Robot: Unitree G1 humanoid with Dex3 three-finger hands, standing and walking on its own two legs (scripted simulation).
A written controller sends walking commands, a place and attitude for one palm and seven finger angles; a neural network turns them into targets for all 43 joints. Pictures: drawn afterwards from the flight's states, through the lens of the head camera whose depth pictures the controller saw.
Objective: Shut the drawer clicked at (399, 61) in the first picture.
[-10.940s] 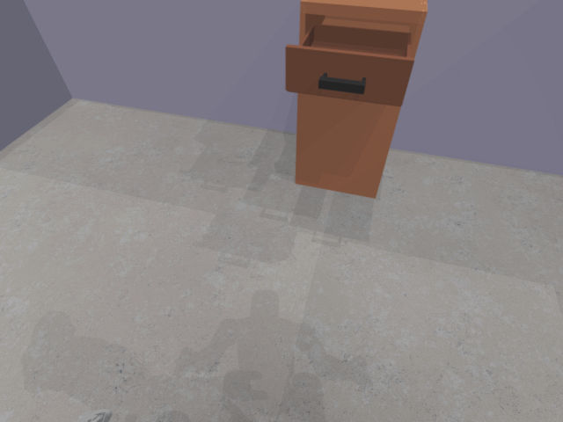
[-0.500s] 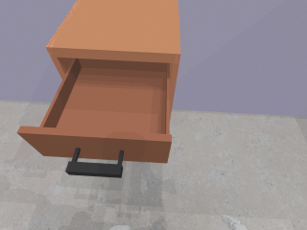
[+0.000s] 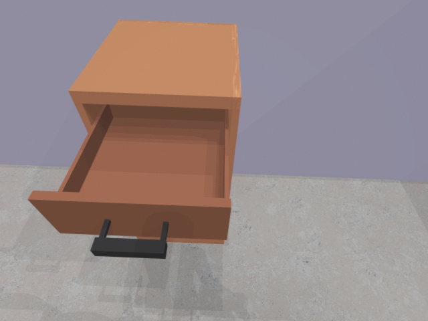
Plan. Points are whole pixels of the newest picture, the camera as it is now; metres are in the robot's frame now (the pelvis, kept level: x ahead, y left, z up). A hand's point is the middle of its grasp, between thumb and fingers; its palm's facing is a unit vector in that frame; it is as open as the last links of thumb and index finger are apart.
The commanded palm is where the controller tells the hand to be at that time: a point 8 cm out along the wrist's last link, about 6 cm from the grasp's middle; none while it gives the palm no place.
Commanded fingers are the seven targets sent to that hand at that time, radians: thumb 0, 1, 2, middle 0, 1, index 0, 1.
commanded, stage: look again from close up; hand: left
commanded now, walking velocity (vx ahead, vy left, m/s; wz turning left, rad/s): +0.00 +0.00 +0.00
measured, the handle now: (133, 236) +0.27 +0.17 -0.01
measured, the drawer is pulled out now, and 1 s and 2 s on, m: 0.29 0.29 0.29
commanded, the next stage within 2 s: raise the hand and make a fist in 0.50 s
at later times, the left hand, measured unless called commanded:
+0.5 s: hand out of the picture +0.00 +0.19 -0.17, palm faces +0.02 -0.98 -0.20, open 7.4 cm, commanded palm none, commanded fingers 0.00 0.90 0.90 -0.20 -0.30 -0.20 -0.30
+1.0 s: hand out of the picture +0.11 +0.16 -0.02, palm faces +0.07 -1.00 -0.06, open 6.9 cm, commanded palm +0.08 +0.22 -0.02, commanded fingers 0.00 0.90 0.90 -0.62 -0.75 -0.62 -0.75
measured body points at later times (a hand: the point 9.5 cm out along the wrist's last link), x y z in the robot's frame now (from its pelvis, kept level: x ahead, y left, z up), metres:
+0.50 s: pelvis +0.00 +0.01 +0.01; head +0.00 +0.02 +0.46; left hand +0.00 +0.24 -0.16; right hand +0.03 -0.22 -0.14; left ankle +0.01 +0.11 -0.73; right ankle -0.02 -0.13 -0.73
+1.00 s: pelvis -0.04 -0.02 -0.07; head -0.01 -0.01 +0.38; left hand +0.10 +0.21 -0.01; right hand +0.20 -0.25 -0.09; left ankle +0.01 +0.11 -0.73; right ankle -0.02 -0.13 -0.73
